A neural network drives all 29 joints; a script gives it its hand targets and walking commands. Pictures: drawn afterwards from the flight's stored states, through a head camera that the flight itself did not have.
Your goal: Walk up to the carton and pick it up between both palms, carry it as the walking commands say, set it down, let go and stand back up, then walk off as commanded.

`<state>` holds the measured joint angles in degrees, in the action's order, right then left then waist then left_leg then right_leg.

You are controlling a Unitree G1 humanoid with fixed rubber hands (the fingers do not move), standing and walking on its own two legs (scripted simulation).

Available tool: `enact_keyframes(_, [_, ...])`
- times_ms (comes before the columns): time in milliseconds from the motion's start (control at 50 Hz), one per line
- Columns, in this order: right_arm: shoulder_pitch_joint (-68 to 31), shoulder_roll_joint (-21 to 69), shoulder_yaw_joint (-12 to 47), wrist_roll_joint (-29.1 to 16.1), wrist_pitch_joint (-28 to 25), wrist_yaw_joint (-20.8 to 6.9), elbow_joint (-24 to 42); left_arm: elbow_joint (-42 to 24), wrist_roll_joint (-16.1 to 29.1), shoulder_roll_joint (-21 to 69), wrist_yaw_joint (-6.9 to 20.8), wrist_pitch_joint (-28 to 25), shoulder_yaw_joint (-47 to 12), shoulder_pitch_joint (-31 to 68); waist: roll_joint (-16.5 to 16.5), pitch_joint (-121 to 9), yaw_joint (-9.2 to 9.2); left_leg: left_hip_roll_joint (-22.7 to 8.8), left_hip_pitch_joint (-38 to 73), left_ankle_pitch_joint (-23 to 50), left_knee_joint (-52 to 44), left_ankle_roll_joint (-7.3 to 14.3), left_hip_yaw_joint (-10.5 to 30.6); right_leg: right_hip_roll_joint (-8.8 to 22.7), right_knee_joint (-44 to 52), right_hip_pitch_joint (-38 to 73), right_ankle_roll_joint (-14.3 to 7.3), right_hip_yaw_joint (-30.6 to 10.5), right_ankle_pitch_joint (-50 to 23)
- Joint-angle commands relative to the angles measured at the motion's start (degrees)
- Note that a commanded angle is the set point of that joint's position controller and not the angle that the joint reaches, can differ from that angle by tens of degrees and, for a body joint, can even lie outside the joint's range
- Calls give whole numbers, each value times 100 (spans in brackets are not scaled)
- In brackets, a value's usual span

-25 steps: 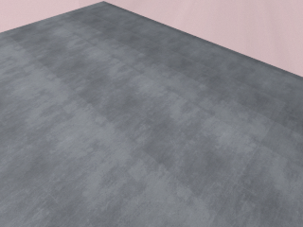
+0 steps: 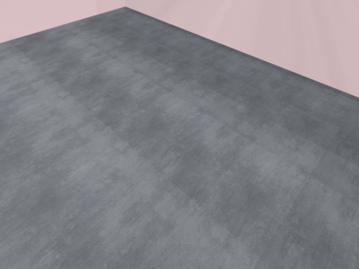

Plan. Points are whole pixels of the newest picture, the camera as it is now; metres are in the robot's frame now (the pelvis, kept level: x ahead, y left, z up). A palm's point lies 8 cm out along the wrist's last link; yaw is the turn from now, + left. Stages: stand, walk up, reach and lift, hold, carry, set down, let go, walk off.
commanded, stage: stand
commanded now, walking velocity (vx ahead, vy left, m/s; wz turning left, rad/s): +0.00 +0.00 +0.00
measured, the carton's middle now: out of the picture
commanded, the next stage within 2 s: walk up in 0.64 s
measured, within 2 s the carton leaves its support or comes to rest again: neither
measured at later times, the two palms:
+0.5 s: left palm out of the picture +0.00 +0.21 -0.15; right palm out of the picture -0.01 -0.20 -0.14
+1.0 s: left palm out of the picture +0.01 +0.24 -0.16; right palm out of the picture +0.00 -0.21 -0.15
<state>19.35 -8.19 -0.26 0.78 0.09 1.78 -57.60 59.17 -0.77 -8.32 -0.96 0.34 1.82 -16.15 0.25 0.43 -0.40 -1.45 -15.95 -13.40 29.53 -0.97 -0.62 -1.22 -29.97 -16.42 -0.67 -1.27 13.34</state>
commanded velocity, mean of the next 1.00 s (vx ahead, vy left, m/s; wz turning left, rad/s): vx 0.00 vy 0.00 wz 0.08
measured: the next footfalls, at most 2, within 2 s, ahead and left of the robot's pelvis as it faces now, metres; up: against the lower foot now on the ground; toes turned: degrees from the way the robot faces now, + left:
right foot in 1.64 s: +0.00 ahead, -0.03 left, +0.00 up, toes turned +20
left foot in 1.86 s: -0.14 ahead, +0.24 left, +0.00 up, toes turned +33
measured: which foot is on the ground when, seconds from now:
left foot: down 0.00-1.00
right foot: down 0.00-1.00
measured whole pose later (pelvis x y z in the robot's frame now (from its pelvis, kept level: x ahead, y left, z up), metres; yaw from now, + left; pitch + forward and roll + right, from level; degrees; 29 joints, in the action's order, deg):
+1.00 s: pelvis +0.00 +0.02 -0.01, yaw +6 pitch -2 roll -4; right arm 17.0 -9.1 -1.1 1.2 2.5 2.1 -60.9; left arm 59.5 -2.2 -7.8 -5.5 0.1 2.9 -11.9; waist 3.1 6.6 -0.1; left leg -3.0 -23.0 -23.3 47.7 -1.1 -0.7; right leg -1.2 -33.0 -14.5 -0.1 4.5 16.0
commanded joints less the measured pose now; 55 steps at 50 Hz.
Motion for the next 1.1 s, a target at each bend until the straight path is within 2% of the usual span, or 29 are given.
enact_keyframes(0, [316, -623, -186, -40, -57, -19, 149, -104, -14, -285, -48, -67, -2, -178, -48, 309, 146, -165, 206, -278, -558, 234, 268, 489, 993, -483, -141, -640, 440])
enact_keyframes(40, [459, -622, -175, -18, -92, -18, 1, -30, -4, -507, -89, -100, 84, -123, -331, 331, 241, -300, 300, -91, -554, 293, 330, 460, 1043, -524, -103, -603, 376])
enact_keyframes(60, [400, -360, -108, 23, -65, 17, 8, -19, -1, -546, -36, -118, 90, -215, -383, 52, 121, -283, 360, -157, -517, 289, 325, 398, 1127, -348, -104, -611, 510])
enact_keyframes(180, [239, -608, -150, 2, -99, 41, -240, 312, 42, 26, -74, -104, -39, -532, 223, 517, -34, -401, -196, -387, -1011, 285, 491, 296, 601, 69, -42, -379, -365])
enact_keyframes(220, [176, -397, -86, -29, -104, 77, -286, 277, 4, -463, -83, -95, 90, -564, 266, 379, -71, -401, -138, -427, -936, 291, 496, 358, 732, 113, -111, -468, -140])
enact_keyframes(240, [115, -544, -140, -5, -127, 21, -238, 282, -19, -531, -81, -137, 117, -326, 33, 246, 67, -318, 121, -112, -802, 264, 330, 445, 801, 5, -151, -572, -119])
enact_keyframes(260, [355, -287, -72, -57, -127, 72, -304, 320, -16, -332, -77, -130, 67, -548, 275, 149, 66, -348, 131, -69, -811, 320, 366, 469, 791, 223, -143, -546, -295])
enact_keyframes(280, [262, -403, -115, -38, -108, 70, -332, 439, 9, -325, -98, -140, 60, -621, -156, 307, 61, -351, 301, 483, -670, 313, 284, 438, 855, 112, -129, -572, -602])
enact_keyframes(300, [426, -570, -155, -73, -134, 69, -379, 515, 6, -197, -142, -148, -12, -720, -194, 42, 103, -369, 541, 516, -538, 350, 259, 484, 882, 94, -131, -533, -612])
enact_keyframes(340, [552, -370, -108, -28, -99, 64, -507, 382, -21, -360, -111, -168, 53, -405, -183, 460, 84, -331, 98, 450, -670, 298, 289, 536, 865, 190, -136, -541, -525])
enact_keyframes(360, [688, -210, -46, -14, -87, 105, -633, 426, 29, -110, -103, -128, -16, -439, 104, 397, 106, -365, 288, 446, -710, 294, 282, 485, 785, 189, -87, -507, -667])
enact_keyframes(400, [502, -359, -75, -17, -89, 119, -599, 565, 30, -183, -117, -65, 1, -753, 308, 571, -7, -396, 52, -93, -902, 304, 371, 396, 814, 211, -23, -403, -466])
enact_keyframes(460, [276, -493, -85, -33, -69, 85, -560, 492, -20, -368, -146, -75, 45, -463, -342, 451, 28, -371, 227, 136, -813, 248, 372, 431, 910, 111, -106, -462, -274])
enact_keyframes(500, [303, -251, -18, -82, -79, 49, -611, 404, 36, -311, -121, -81, 17, -366, 28, 592, 10, -263, -43, 7, -766, 232, 298, 472, 917, 218, -54, -537, -129])
enact_keyframes(680, [559, -323, -71, -57, -88, 85, -730, 698, 65, 42, -139, -98, -101, -528, -277, 325, 131, -334, 485, 279, -700, 279, 295, 483, 948, 188, -116, -536, -474])
enact_keyframes(740, [359, -140, 15, -44, -53, 66, -713, 603, 36, -146, -115, -75, -66, -344, 173, 738, 105, -378, 82, 7, -861, 230, 402, 425, 881, 141, -85, -387, -376])
enact_keyframes(760, [411, -76, 10, -55, -81, 38, -698, 576, 23, -266, -147, -37, -43, -327, -109, 647, 83, -368, 71, -24, -829, 238, 380, 449, 842, 273, -34, -316, -415])
enact_keyframes(780, [362, -92, 23, -44, -80, 68, -737, 606, 21, -168, -106, -49, -65, -397, 227, 572, 55, -335, 247, -39, -903, 265, 325, 455, 952, 61, -73, -453, -302])
enact_keyframes(800, [489, -237, -25, 4, -73, 85, -776, 532, 16, -361, -79, -85, 15, -371, 69, 292, 58, -318, 288, -24, -811, 234, 348, 424, 977, 248, -131, -475, -127])
enact_keyframes(820, [-31, -1135, -207, 45, -16, 184, -211, 109, -284, -807, -230, -97, 159, 173, 401, 709, -138, -563, 125, 1992, 55, -36, -408, 482, 288, 258, -147, -306, -2899])
enact_keyframes(840, [168, -789, -111, 84, 3, 123, -320, -98, -89, -833, -414, -92, 304, -58, 94, 157, -127, -492, -584, 1642, 307, 99, 331, 479, 144, 1108, -57, 190, -1041])
enact_keyframes(860, [288, -621, -60, 43, 64, 108, -195, -43, -148, -832, -486, -39, 320, -326, -290, 357, -207, -568, -1092, 1616, 493, 125, 463, 623, 222, 1316, -108, 218, -381])
enact_keyframes(900, [-437, -813, -200, 35, 104, 75, -2, 51, -173, -813, -553, 2, 338, -689, -744, 239, -397, -134, -1383, 550, 1721, -29, -173, 1156, 803, 1189, -475, -588, -126])
enact_keyframes(940, [-322, -619, -258, 49, 185, 64, 276, 27, -160, -922, -563, 0, 351, -407, -1209, 111, -323, -153, -1707, -2108, 2906, -85, -381, 2154, 896, 1156, -1068, -1135, -1208])
enact_keyframes(980, [-202, -452, -276, 50, 238, -15, 300, 48, -142, -1002, -552, -18, 388, -374, -737, 52, -126, -416, -1201, -2290, 3313, -67, -275, 2451, 858, 404, -1155, -1026, -1331])
enact_keyframes(1000, [-239, -241, -227, 4, 262, -60, 414, -84, -161, -1106, -505, -20, 444, -59, -879, 233, 3, -425, -744, -2052, 3406, -89, -291, 2393, 900, -251, -1042, -703, -1099])
enact_keyframes(1020, [-130, -289, -231, 23, 277, -87, 427, -181, -147, -1160, -495, -25, 445, 278, -922, 225, 165, -547, -439, -1689, 2437, -91, -213, 2141, 617, -345, -759, -370, -872])
enact_keyframes(1060, [617, -301, -210, 33, 204, -112, 270, -368, -166, -1066, -401, 58, 406, 934, 101, 335, 633, -521, 404, 11, 306, -76, -98, 1335, -1012, -969, -237, 585, 228])
enact_keyframes(1080, [792, -946, -208, 133, 126, -110, 280, -439, -217, -638, -323, 113, 403, 666, 1909, 631, 608, -1280, 509, 938, -1008, 48, 1454, 412, -2398, -1737, -2, 1041, 1633])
